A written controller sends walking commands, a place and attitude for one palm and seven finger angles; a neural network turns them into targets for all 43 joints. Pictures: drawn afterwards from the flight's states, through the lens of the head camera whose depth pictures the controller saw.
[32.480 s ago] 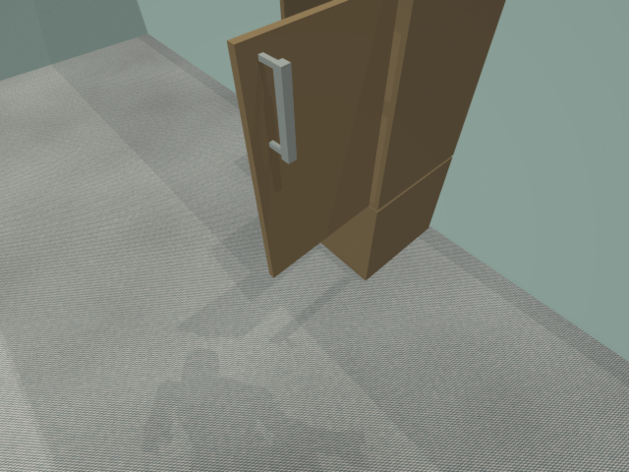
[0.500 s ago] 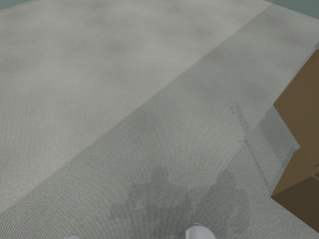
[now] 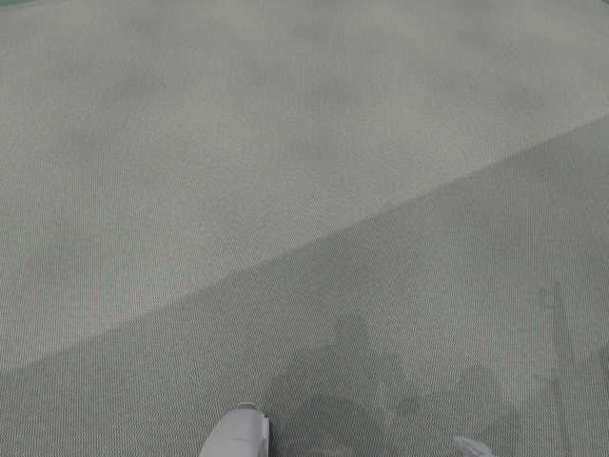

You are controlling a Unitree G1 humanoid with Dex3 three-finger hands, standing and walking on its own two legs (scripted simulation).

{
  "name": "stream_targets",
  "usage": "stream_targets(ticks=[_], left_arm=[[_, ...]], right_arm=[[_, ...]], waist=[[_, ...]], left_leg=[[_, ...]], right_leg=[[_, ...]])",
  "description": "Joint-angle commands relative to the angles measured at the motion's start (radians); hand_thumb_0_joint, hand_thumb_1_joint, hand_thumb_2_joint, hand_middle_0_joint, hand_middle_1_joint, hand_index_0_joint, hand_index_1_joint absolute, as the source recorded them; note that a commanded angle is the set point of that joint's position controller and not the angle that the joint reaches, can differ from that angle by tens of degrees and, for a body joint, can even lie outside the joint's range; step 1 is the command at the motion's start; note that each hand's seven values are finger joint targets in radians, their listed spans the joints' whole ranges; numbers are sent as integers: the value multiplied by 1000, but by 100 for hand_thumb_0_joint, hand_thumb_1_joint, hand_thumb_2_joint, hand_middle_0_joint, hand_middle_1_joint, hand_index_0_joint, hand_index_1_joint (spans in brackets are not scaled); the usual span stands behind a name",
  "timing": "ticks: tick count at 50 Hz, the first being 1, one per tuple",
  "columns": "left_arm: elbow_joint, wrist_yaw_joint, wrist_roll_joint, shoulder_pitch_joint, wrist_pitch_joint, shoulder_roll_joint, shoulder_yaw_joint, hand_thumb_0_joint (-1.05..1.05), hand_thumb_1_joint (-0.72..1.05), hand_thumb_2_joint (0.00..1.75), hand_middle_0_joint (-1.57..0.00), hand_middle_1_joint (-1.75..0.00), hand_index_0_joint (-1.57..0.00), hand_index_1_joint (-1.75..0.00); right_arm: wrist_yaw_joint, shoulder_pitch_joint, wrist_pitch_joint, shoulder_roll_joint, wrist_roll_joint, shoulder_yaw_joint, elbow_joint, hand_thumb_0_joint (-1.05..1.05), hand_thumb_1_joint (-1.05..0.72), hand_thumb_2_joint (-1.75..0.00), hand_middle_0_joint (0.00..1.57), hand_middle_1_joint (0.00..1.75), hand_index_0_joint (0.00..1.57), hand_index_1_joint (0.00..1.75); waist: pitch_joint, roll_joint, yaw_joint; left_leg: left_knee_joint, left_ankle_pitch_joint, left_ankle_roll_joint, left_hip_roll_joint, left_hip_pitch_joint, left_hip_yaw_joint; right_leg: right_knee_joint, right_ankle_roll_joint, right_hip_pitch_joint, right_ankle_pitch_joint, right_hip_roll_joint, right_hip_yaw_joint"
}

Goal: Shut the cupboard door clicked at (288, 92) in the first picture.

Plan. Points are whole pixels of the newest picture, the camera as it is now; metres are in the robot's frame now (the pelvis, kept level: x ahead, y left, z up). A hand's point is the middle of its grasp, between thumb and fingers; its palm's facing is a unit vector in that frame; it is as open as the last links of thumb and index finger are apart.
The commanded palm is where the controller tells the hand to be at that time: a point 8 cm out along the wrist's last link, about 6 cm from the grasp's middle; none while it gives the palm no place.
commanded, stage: walk to a spot facing it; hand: left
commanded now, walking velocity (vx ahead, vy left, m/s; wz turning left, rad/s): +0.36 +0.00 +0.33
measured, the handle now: out of the picture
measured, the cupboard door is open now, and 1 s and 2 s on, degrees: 51 51 51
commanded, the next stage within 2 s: turn to face it in 0.38 s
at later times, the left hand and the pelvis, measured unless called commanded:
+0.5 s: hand (207, 294) +0.37 +0.20 -0.16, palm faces +0.08 -0.98 -0.21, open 7.4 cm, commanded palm none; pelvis +0.26 +0.00 -0.01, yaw +7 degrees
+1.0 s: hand (204, 254) +0.46 +0.23 -0.17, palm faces +0.00 -0.98 -0.18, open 7.3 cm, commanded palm none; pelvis +0.40 +0.04 +0.01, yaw -4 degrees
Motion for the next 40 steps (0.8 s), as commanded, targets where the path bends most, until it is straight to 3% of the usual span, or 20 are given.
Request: stream_targets(ticks=[1,2,3,4,6,9,14,20,22,23,24,25,26,27,29,31,37,38,39,40], left_arm=[[-49,4,-19,9,-14,208,41,0,90,90,-20,-30,-20,-30],[-74,-5,-23,27,-8,173,37,0,90,90,-20,-30,-20,-30],[-122,-17,-29,12,-4,119,24,0,90,90,-20,-30,-20,-30],[-166,-8,-24,-78,-2,140,21,0,90,90,-20,-30,-20,-30],[-147,-8,-12,-105,3,117,21,0,90,90,-20,-30,-20,-30],[-82,-22,5,-27,28,78,22,0,90,90,-20,-30,-20,-30],[-102,-31,-1,-117,37,71,17,0,90,90,-20,-30,-20,-30],[-134,-35,-6,-211,27,95,20,0,90,90,-20,-30,-20,-30],[-107,-30,-5,-109,17,121,34,0,90,90,-20,-30,-20,-30],[-77,-24,-2,9,7,169,47,0,90,90,-20,-30,-20,-30],[-39,-11,7,151,-4,251,69,0,90,90,-20,-30,-20,-30],[-27,-5,-6,197,3,283,65,0,90,90,-20,-30,-20,-30],[-28,6,-8,120,6,239,62,0,90,90,-20,-30,-20,-30],[-45,15,-8,45,10,188,46,0,90,90,-20,-30,-20,-30],[-61,21,-12,-62,7,123,22,0,90,90,-20,-30,-20,-30],[-51,19,-9,-96,5,112,15,0,90,90,-20,-30,-20,-30],[-49,10,-27,-120,41,143,32,0,90,90,-20,-30,-20,-30],[-63,9,-28,-117,50,115,28,0,90,90,-20,-30,-20,-30],[-74,6,-33,-91,59,72,21,0,90,90,-20,-30,-20,-30],[-91,4,-29,-117,64,83,21,0,90,90,-20,-30,-20,-30]], right_arm=[[-6,199,-43,-84,-10,-18,-31,0,-90,-90,20,30,20,30],[-22,332,-44,-188,-20,-42,-8,0,-90,-90,20,30,20,30],[-37,420,-44,-299,-21,-72,7,0,-90,-90,20,30,20,30],[-46,409,-34,-321,-7,-72,10,0,-90,-90,20,30,20,30],[-62,245,-52,-220,-5,-44,-38,0,-90,-90,20,30,20,30],[-69,166,-74,-121,-8,-10,-27,0,-90,-90,20,30,20,30],[-63,204,-79,-105,-1,-9,24,0,-90,-90,20,30,20,30],[-64,250,-75,-109,-3,-12,69,0,-90,-90,20,30,20,30],[-64,239,-70,-104,1,-11,79,0,-90,-90,20,30,20,30],[-60,233,-73,-89,9,-9,76,0,-90,-90,20,30,20,30],[-53,271,-80,-37,18,-1,64,0,-90,-90,20,30,20,30],[-59,298,-76,-36,17,0,53,0,-90,-90,20,30,20,30],[-65,268,-68,-41,12,-5,58,0,-90,-90,20,30,20,30],[-67,233,-67,-38,8,-2,55,0,-90,-90,20,30,20,30],[-61,220,-52,12,5,13,65,0,-90,-90,20,30,20,30],[-55,271,-36,56,3,23,88,0,-90,-90,20,30,20,30],[-65,289,-35,-10,4,11,77,0,-90,-90,20,30,20,30],[-70,312,-42,-67,0,-2,77,0,-90,-90,20,30,20,30],[-78,326,-42,-155,-11,-17,68,0,-90,-90,20,30,20,30],[-87,330,-35,-188,-18,-24,52,0,-90,-90,20,30,20,30]], waist=[[-179,-68,-129],[-281,94,-186],[-349,302,-197],[-307,132,-193],[-184,180,-122],[-123,106,-39],[-86,98,-35],[-33,103,-36],[-55,76,18],[-110,6,73],[-228,-205,113],[-280,-256,103],[-236,-281,81],[-186,-197,60],[-141,-46,-7],[-142,-115,-43],[-150,-59,-76],[-162,71,-83],[-162,261,-84],[-152,277,-108]], left_leg=[[-164,62,50,-100,426,89],[-195,52,131,70,700,-170],[-341,114,263,345,863,-628],[-407,8,292,405,772,-690],[-460,-207,215,321,525,-545],[-494,-29,169,212,357,-347],[-533,73,173,163,353,-232],[-461,198,153,153,391,-219],[-329,259,113,113,330,-198],[-144,255,78,51,228,-158],[167,10,26,-82,48,-50],[420,-363,10,-121,-17,-68],[537,-341,7,-70,-80,-126],[550,-274,-5,-22,-101,-144],[383,-185,-33,25,15,-119],[170,-169,-53,18,141,-47],[-236,132,-81,-19,428,2],[-290,223,-47,83,505,-102],[-352,288,49,278,544,-304],[-425,240,140,397,497,-413]], right_leg=[[286,-82,-78,790,-194,9],[566,-43,-325,485,-129,5],[890,-11,-620,-196,26,66],[973,-35,-691,-203,14,223],[954,-39,-708,-62,-50,285],[766,-20,-583,47,-54,283],[444,-5,-506,172,-26,250],[225,-17,-380,250,40,213],[130,-31,-183,286,71,202],[88,-57,19,280,25,267],[13,-145,242,333,-217,552],[-91,-256,235,364,-367,761],[-107,-286,175,394,-360,778],[-97,-298,93,425,-330,707],[-83,-250,-96,610,-229,457],[-71,-225,-179,704,-163,356],[33,-147,-310,413,-53,380],[113,-103,-395,226,17,349],[267,-52,-497,-60,120,267],[477,-39,-517,-272,143,239]])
